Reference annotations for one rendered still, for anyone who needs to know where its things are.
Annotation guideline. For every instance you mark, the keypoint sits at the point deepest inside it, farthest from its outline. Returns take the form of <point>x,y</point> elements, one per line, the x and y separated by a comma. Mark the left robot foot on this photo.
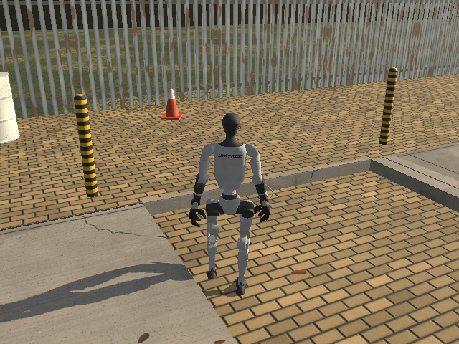
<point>212,275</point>

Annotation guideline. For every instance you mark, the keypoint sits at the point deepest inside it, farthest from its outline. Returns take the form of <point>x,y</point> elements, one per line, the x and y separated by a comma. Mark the robot right upper arm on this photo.
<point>252,151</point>

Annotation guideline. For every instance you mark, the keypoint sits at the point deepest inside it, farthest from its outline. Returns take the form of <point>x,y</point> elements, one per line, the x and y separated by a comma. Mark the robot left hand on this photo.
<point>194,217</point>

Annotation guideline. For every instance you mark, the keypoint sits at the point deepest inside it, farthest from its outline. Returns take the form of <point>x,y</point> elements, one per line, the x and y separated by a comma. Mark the robot left upper arm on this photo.
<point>204,162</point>

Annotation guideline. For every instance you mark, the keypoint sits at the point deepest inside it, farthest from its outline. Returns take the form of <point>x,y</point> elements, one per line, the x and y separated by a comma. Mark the robot left thigh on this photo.
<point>212,210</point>

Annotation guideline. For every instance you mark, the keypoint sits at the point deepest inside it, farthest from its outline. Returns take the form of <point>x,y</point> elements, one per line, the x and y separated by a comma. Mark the robot left forearm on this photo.
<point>197,195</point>

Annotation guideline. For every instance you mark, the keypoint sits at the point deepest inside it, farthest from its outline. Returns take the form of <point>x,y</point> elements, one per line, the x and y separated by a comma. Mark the robot right hand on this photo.
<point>265,211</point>

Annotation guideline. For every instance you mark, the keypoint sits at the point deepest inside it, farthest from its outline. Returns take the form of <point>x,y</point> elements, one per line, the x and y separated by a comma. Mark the robot right forearm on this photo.
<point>262,193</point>

